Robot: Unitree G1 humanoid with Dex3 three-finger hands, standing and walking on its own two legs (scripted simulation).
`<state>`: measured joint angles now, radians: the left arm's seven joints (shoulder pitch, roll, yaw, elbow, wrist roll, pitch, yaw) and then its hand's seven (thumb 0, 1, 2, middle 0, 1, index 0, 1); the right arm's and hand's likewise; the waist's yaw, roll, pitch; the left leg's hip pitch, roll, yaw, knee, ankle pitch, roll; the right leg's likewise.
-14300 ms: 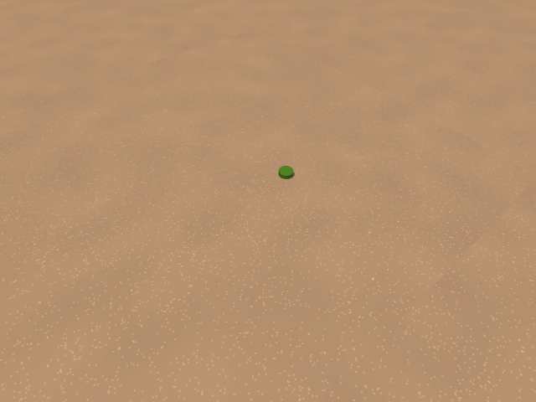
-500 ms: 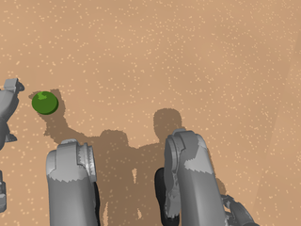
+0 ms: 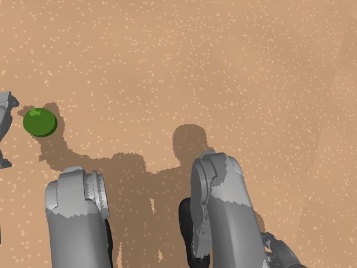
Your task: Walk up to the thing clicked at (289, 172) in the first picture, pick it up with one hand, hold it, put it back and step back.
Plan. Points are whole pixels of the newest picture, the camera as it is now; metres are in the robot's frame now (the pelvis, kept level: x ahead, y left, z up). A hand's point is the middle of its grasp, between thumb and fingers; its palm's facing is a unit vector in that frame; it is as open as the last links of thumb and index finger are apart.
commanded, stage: rise first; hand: left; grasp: from above
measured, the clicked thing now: (40, 122) +0.46 +0.30 -0.30
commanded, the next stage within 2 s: approach in 1.42 s
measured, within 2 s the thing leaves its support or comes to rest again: neither
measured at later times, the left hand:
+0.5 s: hand (4, 132) +0.41 +0.33 -0.19, palm faces -0.45 -0.11 -0.88, open 14.2 cm
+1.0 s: hand (3, 126) +0.42 +0.34 -0.19, palm faces -0.45 -0.10 -0.89, open 14.2 cm
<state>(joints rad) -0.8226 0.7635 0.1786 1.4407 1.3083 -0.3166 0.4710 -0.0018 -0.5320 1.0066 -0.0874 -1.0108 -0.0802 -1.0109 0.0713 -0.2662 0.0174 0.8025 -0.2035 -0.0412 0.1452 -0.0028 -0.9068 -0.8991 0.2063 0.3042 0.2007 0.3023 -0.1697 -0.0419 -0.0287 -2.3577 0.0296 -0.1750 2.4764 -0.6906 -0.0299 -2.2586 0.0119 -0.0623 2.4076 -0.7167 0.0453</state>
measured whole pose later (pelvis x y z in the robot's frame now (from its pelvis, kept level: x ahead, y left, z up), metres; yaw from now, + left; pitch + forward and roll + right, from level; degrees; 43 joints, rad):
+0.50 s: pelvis +0.00 +0.00 +0.00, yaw -1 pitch +32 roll -9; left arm -0.87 0.81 0.18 1.50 1.32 -0.30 0.48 0.00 -0.55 1.02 -0.10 -1.00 -0.08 -1.02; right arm 0.08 -0.27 0.07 0.80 -0.23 -0.05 0.16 0.00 -0.91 -0.90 0.21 0.30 0.20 0.30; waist -0.21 -0.05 -0.01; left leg -2.37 0.03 -0.19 2.50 -0.69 -0.03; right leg -2.26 0.02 -0.08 2.41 -0.71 0.05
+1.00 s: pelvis +0.00 +0.00 +0.00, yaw -2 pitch +31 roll -9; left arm -0.90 0.84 0.17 1.51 1.31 -0.29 0.46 0.00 -0.56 1.03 -0.09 -1.02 -0.07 -1.03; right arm 0.09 -0.27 0.09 0.78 -0.23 -0.06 0.16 0.00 -0.91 -0.90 0.21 0.30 0.20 0.30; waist -0.23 -0.05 -0.01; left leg -2.37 0.03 -0.20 2.50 -0.69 -0.03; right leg -2.26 0.02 -0.08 2.41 -0.71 0.05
